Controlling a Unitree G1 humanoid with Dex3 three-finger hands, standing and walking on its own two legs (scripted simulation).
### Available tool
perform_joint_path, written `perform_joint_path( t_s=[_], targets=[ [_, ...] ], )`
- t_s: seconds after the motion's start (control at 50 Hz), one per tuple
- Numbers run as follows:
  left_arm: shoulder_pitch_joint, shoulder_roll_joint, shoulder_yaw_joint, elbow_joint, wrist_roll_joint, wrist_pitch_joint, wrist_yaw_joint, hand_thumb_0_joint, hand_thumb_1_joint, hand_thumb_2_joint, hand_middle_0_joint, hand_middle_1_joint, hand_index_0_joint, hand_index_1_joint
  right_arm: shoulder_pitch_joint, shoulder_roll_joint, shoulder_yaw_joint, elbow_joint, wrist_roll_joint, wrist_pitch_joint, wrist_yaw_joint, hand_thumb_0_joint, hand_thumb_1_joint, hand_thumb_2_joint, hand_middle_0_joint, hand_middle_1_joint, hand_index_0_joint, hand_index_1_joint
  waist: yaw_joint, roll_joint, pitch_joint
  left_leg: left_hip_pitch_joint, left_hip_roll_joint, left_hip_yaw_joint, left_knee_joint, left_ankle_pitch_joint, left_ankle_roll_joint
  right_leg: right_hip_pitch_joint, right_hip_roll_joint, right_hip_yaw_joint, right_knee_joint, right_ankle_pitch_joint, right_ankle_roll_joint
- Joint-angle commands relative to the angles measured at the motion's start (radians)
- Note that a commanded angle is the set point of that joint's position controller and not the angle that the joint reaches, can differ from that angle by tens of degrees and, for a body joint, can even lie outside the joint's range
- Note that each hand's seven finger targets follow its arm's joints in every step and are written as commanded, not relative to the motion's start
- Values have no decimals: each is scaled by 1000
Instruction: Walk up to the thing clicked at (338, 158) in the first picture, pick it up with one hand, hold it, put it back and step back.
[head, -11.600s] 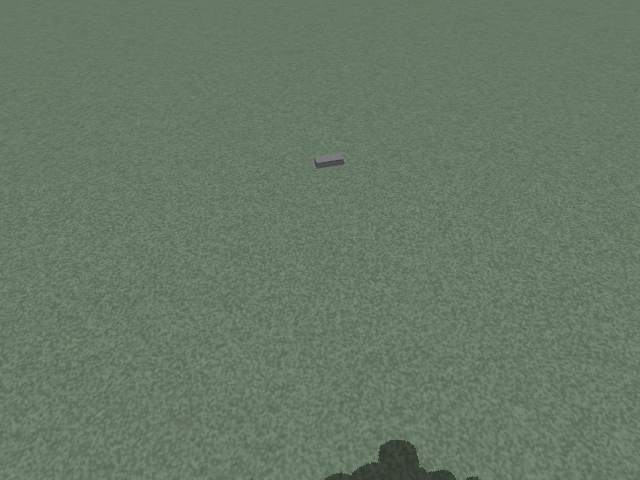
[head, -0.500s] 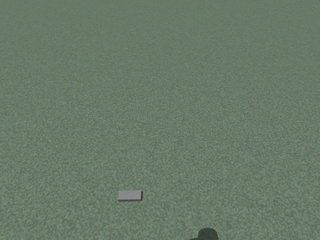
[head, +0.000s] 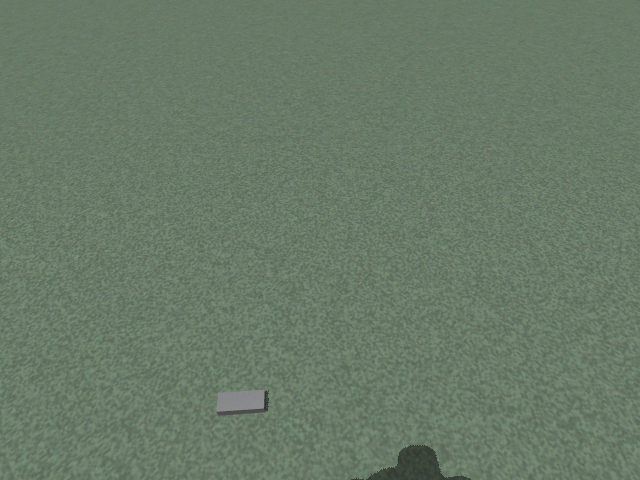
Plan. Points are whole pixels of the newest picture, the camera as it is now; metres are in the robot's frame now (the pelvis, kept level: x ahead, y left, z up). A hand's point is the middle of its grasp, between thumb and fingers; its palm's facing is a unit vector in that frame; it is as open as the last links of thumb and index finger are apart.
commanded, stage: walk up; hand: left
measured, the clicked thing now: (241, 402) +0.47 +0.25 -0.75
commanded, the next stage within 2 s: none
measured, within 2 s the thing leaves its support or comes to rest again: neither
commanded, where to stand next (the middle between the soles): +0.09 +0.01 m, yaw +1 degrees
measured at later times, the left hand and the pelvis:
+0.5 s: hand out of the picture +0.16 +0.27 -0.16, palm faces +0.06 -0.92 -0.38, open 7.4 cm; pelvis +0.08 +0.00 -0.02, yaw +3 degrees
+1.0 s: hand out of the picture +0.14 +0.29 -0.15, palm faces +0.03 -0.92 -0.39, open 7.4 cm; pelvis +0.07 +0.02 +0.00, yaw +2 degrees
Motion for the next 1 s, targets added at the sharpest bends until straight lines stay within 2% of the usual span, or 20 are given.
perform_joint_path(
  t_s=[0.0, 0.02, 0.04, 0.06, 0.08, 0.16, 0.28, 0.32, 0.38, 0.4, 0.44, 0.46, 0.48, 0.54, 0.6, 0.66, 0.68, 0.7, 0.76, 0.98],
  targets=[
    [206, 200, 62, 10, 8, -44, 43, 0, 900, 900, -200, -300, -200, -300, -113, -108, -12, -152, 18, 4, -14, 0, -900, -900, 200, 300, 200, 300, 117, -126, -74, -364, 18, 15, 305, -122, 83, 396, 22, 24, -213, 181, 47],
    [228, 283, 82, -12, 14, -50, 61, 0, 900, 900, -200, -300, -200, -300, -77, -61, 9, -167, 23, 18, -19, 0, -900, -900, 200, 300, 200, 300, 126, -314, -56, -489, -96, -31, 519, -352, 46, 352, -168, 339, -366, 0, 9],
    [114, 320, 77, -65, 18, -49, 64, 0, 900, 900, -200, -300, -200, -300, -18, -140, -17, -141, 31, 40, -26, 0, -900, -900, 200, 300, 200, 300, 73, -182, -45, -425, -81, -156, 624, -302, 38, 179, -301, 562, -489, -301, -75],
    [34, 330, 73, -109, 18, -47, 63, 0, 900, 900, -200, -300, -200, -300, 12, -204, -36, -125, 30, 42, -28, 0, -900, -900, 200, 300, 200, 300, 38, -134, 21, -394, -43, -167, 664, -279, 38, 86, -323, 585, -472, -341, -176],
    [3, 294, 64, -126, 9, -51, 64, 0, 900, 900, -200, -300, -200, -300, 15, -220, -37, -111, 35, 39, -27, 0, -900, -900, 200, 300, 200, 300, 26, -91, 62, -426, -17, -195, 704, -236, 41, 77, -297, 499, -439, -209, -201],
    [3, 204, 35, -140, -13, -76, 79, 0, 900, 900, -200, -300, -200, -300, 89, -175, -21, -85, 38, 45, -23, 0, -900, -900, 200, 300, 200, 300, 0, -46, -10, -367, 0, -232, 616, -120, 23, 120, -201, 194, -327, 302, -141],
    [29, 223, 39, -174, -8, -74, 98, 0, 900, 900, -200, -300, -200, -300, 0, -161, -19, -147, 21, 57, -24, 0, -900, -900, 200, 300, 200, 300, 30, -116, -62, -340, 26, -166, 385, -102, 13, 197, -259, 117, -181, 771, -196],
    [-5, 223, 34, -188, -17, -65, 98, 0, 900, 900, -200, -300, -200, -300, 0, -166, -24, -148, 22, 47, -24, 0, -900, -900, 200, 300, 200, 300, 20, -129, -97, -293, 4, -98, 312, -65, 23, 195, -233, 75, -94, 857, -174],
    [-30, 217, 21, -191, -32, -47, 99, 0, 900, 900, -200, -300, -200, -300, -1, -166, -31, -142, 20, 38, -23, 0, -900, -900, 200, 300, 200, 300, 0, -112, -108, -187, -33, -42, 171, 103, 49, 120, -175, 32, 19, 769, -116],
    [-31, 212, 17, -192, -34, -41, 99, 0, 900, 900, -200, -300, -200, -300, -1, -189, -39, -147, 20, 31, -24, 0, -900, -900, 200, 300, 200, 300, -9, -69, -120, -140, -17, -72, 110, 298, 65, 84, -144, 17, 62, 665, -78],
    [-20, 145, 0, -203, -53, -29, 98, 0, 900, 900, -200, -300, -200, -300, -47, -268, -52, -181, 19, 20, -31, 0, -900, -900, 200, 300, 200, 300, 8, 122, -194, -65, 198, -365, 66, 622, 180, -1, 34, -48, 228, 287, 12],
    [-9, 149, 1, -171, -53, -13, 102, 0, 900, 900, -200, -300, -200, -300, -79, -274, -44, -182, 33, 18, -32, 0, -900, -900, 200, 300, 200, 300, 10, 177, -194, -118, 268, -421, 72, 602, 273, 34, 70, -31, 257, -147, 9],
    [-21, 155, -2, -154, -48, -11, 105, 0, 900, 900, -200, -300, -200, -300, -89, -256, -42, -170, 34, 21, -31, 0, -900, -900, 200, 300, 200, 300, 8, 204, -177, -143, 272, -439, 54, 576, 286, 43, 54, 2, 246, -250, -1],
    [-10, 145, -4, -125, -46, -15, 98, 0, 900, 900, -200, -300, -200, -300, -151, -220, -23, -187, 26, 31, -38, 0, -900, -900, 200, 300, 200, 300, 23, 223, -144, -159, 179, -273, 107, 528, 214, 24, 48, -8, 152, -181, -6],
    [32, 144, -6, -82, -37, -32, 102, 0, 900, 900, -200, -300, -200, -300, -197, -201, -13, -184, 44, 39, -37, 0, -900, -900, 200, 300, 200, 300, 58, 184, -178, -166, 132, -213, 215, 520, 138, 148, 25, -2, -110, 199, -2],
    [-67, 261, 9, -100, -17, -48, 104, 0, 900, 900, -200, -300, -200, -300, -181, -166, -4, -180, 56, 48, -34, 0, -900, -900, 200, 300, 200, 300, 8, 8, -130, -255, 4, -127, 296, 191, 43, 118, -197, 267, -148, 422, -136],
    [-132, 275, 6, -114, -17, -46, 99, 0, 900, 900, -200, -300, -200, -300, -152, -175, -13, -156, 50, 52, -35, 0, -900, -900, 200, 300, 200, 300, -21, -58, -113, -168, 4, -108, 304, 10, 44, 9, -233, 281, -142, 396, -167],
    [-168, 242, -3, -123, -16, -45, 96, 0, 900, 900, -200, -300, -200, -300, -140, -175, -15, -140, 44, 49, -33, 0, -900, -900, 200, 300, 200, 300, -40, -67, -96, -135, 19, -124, 238, 44, 48, -20, -197, 225, -123, 365, -137],
    [-126, 168, -23, -98, -25, -40, 88, 0, 900, 900, -200, -300, -200, -300, -200, -205, -10, -129, 45, 22, -23, 0, -900, -900, 200, 300, 200, 300, 4, -17, -157, -93, 126, -240, 98, 363, 122, 56, -25, 41, -47, 289, -8],
    [-128, 171, -36, -19, -26, -37, 83, 0, 900, 900, -200, -300, -200, -300, -274, -175, 13, -53, 45, 28, -16, 0, -900, -900, 200, 300, 200, 300, 21, 41, -131, -84, 87, -178, -20, 217, 71, 140, -61, 81, -221, 235, -3]
  ],
)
